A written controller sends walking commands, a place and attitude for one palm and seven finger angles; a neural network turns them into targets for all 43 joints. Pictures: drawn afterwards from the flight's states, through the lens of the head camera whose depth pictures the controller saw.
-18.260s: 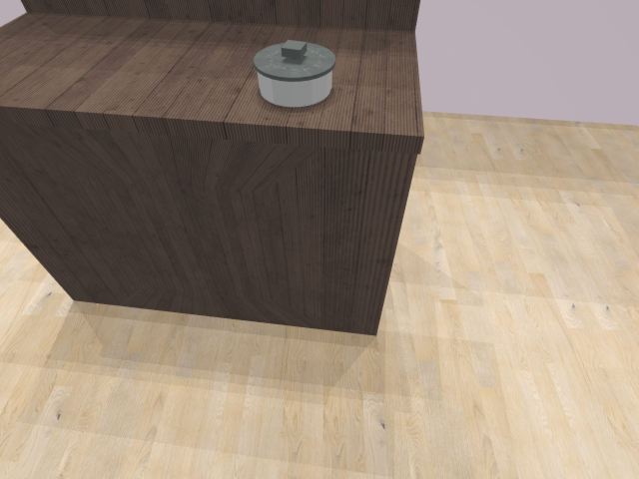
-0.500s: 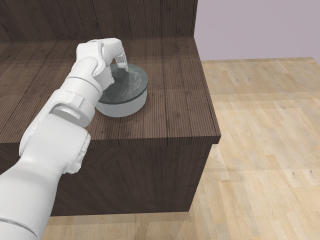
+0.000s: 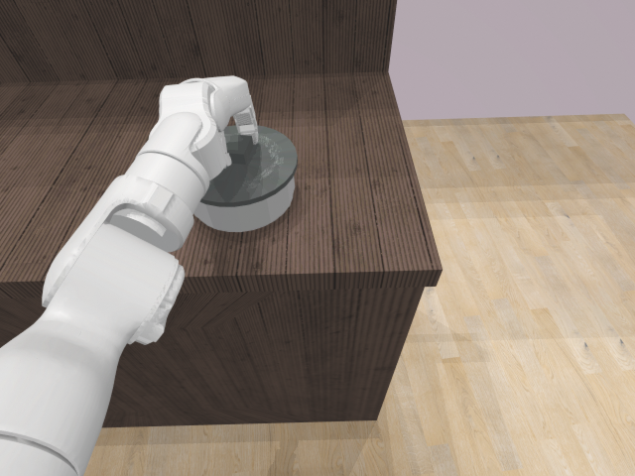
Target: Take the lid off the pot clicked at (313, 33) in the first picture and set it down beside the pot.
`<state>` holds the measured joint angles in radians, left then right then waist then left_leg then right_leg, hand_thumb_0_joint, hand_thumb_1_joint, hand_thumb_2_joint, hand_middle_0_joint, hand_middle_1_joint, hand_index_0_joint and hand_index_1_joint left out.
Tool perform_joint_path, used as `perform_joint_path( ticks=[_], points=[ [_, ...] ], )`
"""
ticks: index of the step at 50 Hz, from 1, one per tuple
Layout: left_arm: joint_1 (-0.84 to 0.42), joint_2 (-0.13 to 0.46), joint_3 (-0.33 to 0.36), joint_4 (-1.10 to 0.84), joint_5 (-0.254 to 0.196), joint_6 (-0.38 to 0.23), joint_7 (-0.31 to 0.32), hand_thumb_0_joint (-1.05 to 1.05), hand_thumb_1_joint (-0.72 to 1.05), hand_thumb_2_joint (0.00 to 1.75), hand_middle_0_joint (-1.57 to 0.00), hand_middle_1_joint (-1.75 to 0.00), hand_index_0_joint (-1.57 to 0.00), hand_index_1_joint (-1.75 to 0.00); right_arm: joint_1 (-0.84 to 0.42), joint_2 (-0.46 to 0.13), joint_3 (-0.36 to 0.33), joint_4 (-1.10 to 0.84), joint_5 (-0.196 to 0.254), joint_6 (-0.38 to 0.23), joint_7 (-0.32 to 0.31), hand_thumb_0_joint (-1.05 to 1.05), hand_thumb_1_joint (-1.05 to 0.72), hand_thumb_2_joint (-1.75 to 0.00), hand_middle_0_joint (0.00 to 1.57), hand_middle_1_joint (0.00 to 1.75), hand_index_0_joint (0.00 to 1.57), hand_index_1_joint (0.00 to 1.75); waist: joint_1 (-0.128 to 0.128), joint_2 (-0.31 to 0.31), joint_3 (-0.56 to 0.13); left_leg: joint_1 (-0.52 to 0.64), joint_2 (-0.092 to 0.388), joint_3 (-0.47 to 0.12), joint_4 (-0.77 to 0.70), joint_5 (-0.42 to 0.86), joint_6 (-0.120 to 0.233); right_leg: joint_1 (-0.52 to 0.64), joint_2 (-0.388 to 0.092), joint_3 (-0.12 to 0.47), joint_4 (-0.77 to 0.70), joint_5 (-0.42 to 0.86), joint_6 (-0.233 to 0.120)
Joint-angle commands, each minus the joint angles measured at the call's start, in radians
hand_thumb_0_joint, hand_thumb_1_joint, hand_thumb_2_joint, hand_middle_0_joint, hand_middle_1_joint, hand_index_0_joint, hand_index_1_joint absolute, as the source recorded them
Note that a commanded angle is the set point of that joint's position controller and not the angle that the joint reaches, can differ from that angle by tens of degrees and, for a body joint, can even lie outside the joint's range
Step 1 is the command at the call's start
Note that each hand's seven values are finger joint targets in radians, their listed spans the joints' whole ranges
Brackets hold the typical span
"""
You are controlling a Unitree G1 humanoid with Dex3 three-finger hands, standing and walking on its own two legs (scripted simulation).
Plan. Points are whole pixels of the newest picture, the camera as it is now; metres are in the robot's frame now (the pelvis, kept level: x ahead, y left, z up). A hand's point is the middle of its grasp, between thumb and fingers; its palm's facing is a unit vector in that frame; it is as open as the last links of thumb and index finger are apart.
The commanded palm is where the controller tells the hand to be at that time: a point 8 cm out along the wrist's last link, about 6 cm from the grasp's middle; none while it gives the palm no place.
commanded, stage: close the fingers and squeeze the knob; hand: left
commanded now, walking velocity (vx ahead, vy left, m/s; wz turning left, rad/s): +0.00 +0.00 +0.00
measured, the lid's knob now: (234, 148) +0.50 +0.10 +0.15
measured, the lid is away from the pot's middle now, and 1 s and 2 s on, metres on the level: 0.00 0.01 0.01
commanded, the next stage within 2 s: lift the lid straight up in 1.48 s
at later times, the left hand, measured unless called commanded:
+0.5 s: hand (230, 145) +0.48 +0.10 +0.17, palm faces -0.40 -0.08 -0.91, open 8.8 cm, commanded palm +0.48 +0.11 +0.23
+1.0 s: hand (233, 148) +0.48 +0.10 +0.17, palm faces -0.40 -0.07 -0.91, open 7.8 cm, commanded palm +0.47 +0.11 +0.23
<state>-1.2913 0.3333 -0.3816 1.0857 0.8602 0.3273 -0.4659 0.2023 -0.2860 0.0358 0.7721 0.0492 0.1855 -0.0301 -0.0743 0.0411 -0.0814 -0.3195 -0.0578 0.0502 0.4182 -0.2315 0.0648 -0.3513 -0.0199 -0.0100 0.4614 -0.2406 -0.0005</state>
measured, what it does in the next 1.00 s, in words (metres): stands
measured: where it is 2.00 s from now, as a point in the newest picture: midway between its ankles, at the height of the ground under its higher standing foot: outside the picture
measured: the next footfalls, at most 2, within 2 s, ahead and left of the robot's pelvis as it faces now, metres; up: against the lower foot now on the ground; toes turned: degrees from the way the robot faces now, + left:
none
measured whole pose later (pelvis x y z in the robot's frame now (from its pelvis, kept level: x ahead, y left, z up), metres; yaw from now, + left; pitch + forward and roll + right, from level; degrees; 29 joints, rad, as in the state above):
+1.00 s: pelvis +0.01 -0.01 +0.00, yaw +0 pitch +7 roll +1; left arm -1.27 0.32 -0.39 1.06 0.84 0.33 -0.47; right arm 0.16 -0.28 0.04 0.77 0.05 0.19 -0.04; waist -0.06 0.05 -0.08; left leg -0.30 -0.05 0.04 0.40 -0.23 0.05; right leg -0.34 -0.01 -0.02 0.46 -0.25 -0.01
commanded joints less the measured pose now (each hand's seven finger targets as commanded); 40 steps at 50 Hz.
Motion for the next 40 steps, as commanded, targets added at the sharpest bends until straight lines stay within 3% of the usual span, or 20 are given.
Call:
perform_joint_path(
  ticks=[1,4,6,8,10,12,15,16,18,20,22,24,27,28,30,31,33,35,38,40],
  points=[
    [-0.548,0.133,0.040,-0.132,0.000,-0.004,0.018,0.00,-0.08,0.96,-0.48,-0.76,-0.48,-0.76,-0.030,-0.136,-0.036,-0.093,-0.004,-0.024,-0.010,0.00,-0.90,-0.90,0.20,0.30,0.20,0.30,-0.026,-0.115,-0.334,0.203,-0.012,-0.049,-0.006,0.304,-0.002,0.081,0.053,-0.018,-0.031,0.316,-0.052],
    [-0.529,0.157,0.058,-0.123,0.010,-0.006,0.022,0.00,-0.06,0.97,-0.49,-0.81,-0.49,-0.81,-0.027,-0.139,-0.036,-0.092,-0.007,-0.024,-0.011,0.00,-0.90,-0.90,0.20,0.30,0.20,0.30,-0.023,-0.117,-0.347,0.201,-0.012,-0.047,0.003,0.303,-0.001,0.083,0.053,-0.018,-0.027,0.316,-0.051],
    [-0.534,0.123,0.029,-0.097,0.009,-0.001,0.019,0.00,-0.04,0.97,-0.49,-0.84,-0.49,-0.84,-0.026,-0.136,-0.036,-0.088,-0.004,-0.023,-0.014,0.00,-0.90,-0.90,0.20,0.30,0.20,0.30,-0.034,-0.141,-0.323,0.189,-0.013,-0.045,0.002,0.287,0.002,0.074,0.054,-0.019,-0.030,0.312,-0.050],
    [-0.584,0.170,0.068,-0.174,0.009,-0.015,0.027,0.00,-0.02,0.97,-0.49,-0.87,-0.49,-0.87,-0.028,-0.138,-0.039,-0.093,-0.009,-0.024,-0.011,0.00,-0.90,-0.90,0.20,0.30,0.20,0.30,-0.024,-0.099,-0.397,0.228,-0.008,-0.056,0.006,0.338,-0.006,0.091,0.051,-0.015,-0.021,0.330,-0.052],
    [-0.556,0.121,0.029,-0.118,0.013,-0.009,0.024,0.00,0.00,0.97,-0.50,-0.89,-0.50,-0.89,-0.023,-0.133,-0.038,-0.088,-0.007,-0.024,-0.012,0.00,-0.90,-0.90,0.20,0.30,0.20,0.30,-0.032,-0.104,-0.362,0.224,-0.009,-0.051,0.012,0.329,-0.003,0.064,0.055,-0.020,-0.025,0.316,-0.051],
    [-0.532,0.201,0.091,-0.128,0.002,-0.013,0.034,0.00,0.02,0.97,-0.51,-0.91,-0.51,-0.91,-0.024,-0.146,-0.038,-0.093,-0.008,-0.024,-0.016,0.00,-0.90,-0.90,0.20,0.30,0.20,0.30,-0.016,-0.103,-0.370,0.199,-0.011,-0.045,0.013,0.346,-0.002,0.100,0.055,-0.017,-0.020,0.355,-0.055],
    [-0.561,0.120,0.026,-0.146,0.012,-0.012,0.025,0.00,0.05,0.96,-0.52,-0.95,-0.52,-0.95,-0.026,-0.130,-0.038,-0.095,-0.005,-0.026,-0.012,0.00,-0.90,-0.90,0.20,0.30,0.20,0.30,-0.027,-0.094,-0.380,0.228,-0.008,-0.048,0.012,0.357,-0.001,0.085,0.052,-0.014,-0.024,0.344,-0.050],
    [-0.538,0.134,0.041,-0.121,0.011,-0.009,0.025,0.00,0.06,0.96,-0.53,-0.95,-0.53,-0.95,-0.020,-0.134,-0.039,-0.089,-0.005,-0.025,-0.013,0.00,-0.90,-0.90,0.20,0.30,0.20,0.30,-0.028,-0.110,-0.356,0.219,-0.007,-0.046,0.012,0.346,0.000,0.077,0.054,-0.017,-0.027,0.341,-0.049],
    [-0.555,0.186,0.080,-0.155,0.010,-0.016,0.029,0.00,0.08,0.95,-0.54,-0.97,-0.54,-0.97,-0.024,-0.137,-0.037,-0.093,-0.009,-0.026,-0.013,0.00,-0.90,-0.90,0.20,0.30,0.20,0.30,-0.017,-0.104,-0.404,0.227,-0.008,-0.052,0.013,0.375,-0.004,0.106,0.053,-0.013,-0.019,0.358,-0.049],
    [-0.551,0.137,0.040,-0.135,0.011,-0.011,0.025,0.00,0.10,0.94,-0.55,-0.99,-0.55,-0.99,-0.022,-0.133,-0.037,-0.091,-0.004,-0.024,-0.014,0.00,-0.90,-0.90,0.20,0.30,0.20,0.30,-0.027,-0.111,-0.372,0.216,-0.007,-0.046,0.011,0.356,0.001,0.091,0.053,-0.015,-0.023,0.353,-0.049],
    [-0.532,0.156,0.061,-0.169,-0.001,-0.020,0.031,0.00,0.12,0.94,-0.56,-1.00,-0.56,-1.00,-0.029,-0.141,-0.041,-0.100,-0.008,-0.026,-0.012,0.00,-0.90,-0.90,0.20,0.30,0.20,0.30,-0.012,-0.068,-0.393,0.242,-0.005,-0.051,0.018,0.409,-0.006,0.090,0.054,-0.019,-0.018,0.369,-0.055],
    [-0.529,0.196,0.096,-0.188,0.013,-0.024,0.033,0.00,0.14,0.92,-0.57,-1.01,-0.57,-1.01,-0.021,-0.133,-0.042,-0.100,-0.011,-0.031,-0.010,0.00,-0.90,-0.90,0.20,0.30,0.20,0.30,-0.004,-0.098,-0.438,0.260,-0.003,-0.053,0.026,0.459,-0.002,0.128,0.051,-0.009,-0.014,0.407,-0.049],
    [-0.509,0.130,0.042,-0.181,-0.002,-0.020,0.030,0.00,0.18,0.91,-0.59,-1.03,-0.59,-1.03,-0.026,-0.136,-0.044,-0.100,-0.005,-0.026,-0.006,0.00,-0.90,-0.90,0.20,0.30,0.20,0.30,-0.011,-0.092,-0.375,0.252,-0.002,-0.051,0.021,0.462,-0.006,0.093,0.055,-0.023,-0.024,0.394,-0.052],
    [-0.522,0.176,0.080,-0.194,0.007,-0.020,0.033,0.00,0.19,0.90,-0.60,-1.04,-0.60,-1.04,-0.026,-0.133,-0.040,-0.096,-0.007,-0.026,-0.007,0.00,-0.90,-0.90,0.20,0.30,0.20,0.30,-0.006,-0.095,-0.404,0.257,-0.002,-0.055,0.019,0.458,-0.004,0.113,0.053,-0.013,-0.021,0.393,-0.049],
    [-0.540,0.124,0.039,-0.183,0.002,-0.015,0.028,0.00,0.21,0.88,-0.61,-1.04,-0.61,-1.04,-0.030,-0.129,-0.039,-0.095,-0.006,-0.026,-0.006,0.00,-0.90,-0.90,0.20,0.30,0.20,0.30,-0.017,-0.103,-0.368,0.250,-0.005,-0.052,0.011,0.417,-0.002,0.095,0.053,-0.017,-0.028,0.374,-0.049],
    [-0.533,0.176,0.085,-0.206,0.002,-0.018,0.033,0.00,0.23,0.88,-0.62,-1.05,-0.62,-1.05,-0.028,-0.131,-0.040,-0.098,-0.010,-0.028,-0.008,0.00,-0.90,-0.90,0.20,0.30,0.20,0.30,-0.002,-0.111,-0.400,0.254,-0.005,-0.050,0.009,0.425,0.000,0.127,0.051,-0.013,-0.026,0.389,-0.049],
    [-0.522,0.179,0.082,-0.236,0.002,-0.026,0.035,0.00,0.25,0.86,-0.64,-1.05,-0.64,-1.05,-0.040,-0.126,-0.037,-0.108,-0.012,-0.031,-0.008,0.00,-0.90,-0.90,0.20,0.30,0.20,0.30,0.005,-0.092,-0.445,0.269,-0.007,-0.053,0.017,0.471,-0.001,0.155,0.048,-0.009,-0.017,0.426,-0.049],
    [-0.508,0.118,0.034,-0.191,0.004,-0.015,0.029,0.00,0.28,0.84,-0.65,-1.06,-0.65,-1.06,-0.041,-0.125,-0.038,-0.099,-0.004,-0.025,-0.007,0.00,-0.90,-0.90,0.20,0.30,0.20,0.30,-0.012,-0.123,-0.362,0.251,-0.003,-0.048,0.007,0.420,-0.001,0.108,0.051,-0.016,-0.032,0.382,-0.048],
    [-0.532,0.171,0.077,-0.239,-0.003,-0.018,0.037,0.00,0.32,0.81,-0.68,-1.07,-0.68,-1.07,-0.053,-0.126,-0.036,-0.105,-0.010,-0.028,-0.009,0.00,-0.90,-0.90,0.20,0.30,0.20,0.30,0.002,-0.099,-0.419,0.269,-0.008,-0.050,0.009,0.439,0.001,0.147,0.047,-0.007,-0.025,0.411,-0.049],
    [-0.505,0.145,0.055,-0.184,-0.003,-0.008,0.029,0.00,0.35,0.78,-0.70,-1.07,-0.70,-1.07,-0.053,-0.125,-0.034,-0.101,-0.005,-0.025,-0.012,0.00,-0.90,-0.90,0.20,0.30,0.20,0.30,-0.008,-0.140,-0.373,0.237,-0.009,-0.040,0.004,0.393,0.006,0.138,0.047,-0.008,-0.031,0.403,-0.046]
  ],
)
